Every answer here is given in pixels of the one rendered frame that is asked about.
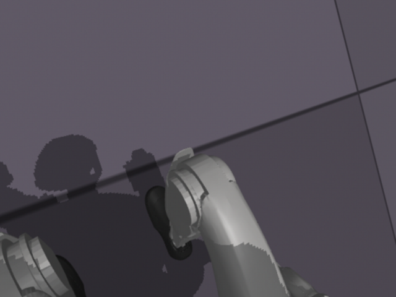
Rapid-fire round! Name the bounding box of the right robot hand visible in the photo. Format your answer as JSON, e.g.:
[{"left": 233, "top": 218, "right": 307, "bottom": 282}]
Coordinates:
[{"left": 276, "top": 262, "right": 318, "bottom": 297}]

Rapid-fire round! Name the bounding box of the right robot foot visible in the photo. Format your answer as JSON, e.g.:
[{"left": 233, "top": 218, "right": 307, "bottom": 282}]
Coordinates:
[{"left": 145, "top": 186, "right": 192, "bottom": 260}]

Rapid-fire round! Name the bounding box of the left robot foot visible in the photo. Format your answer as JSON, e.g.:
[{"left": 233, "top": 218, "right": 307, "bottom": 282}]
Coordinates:
[{"left": 56, "top": 255, "right": 86, "bottom": 297}]

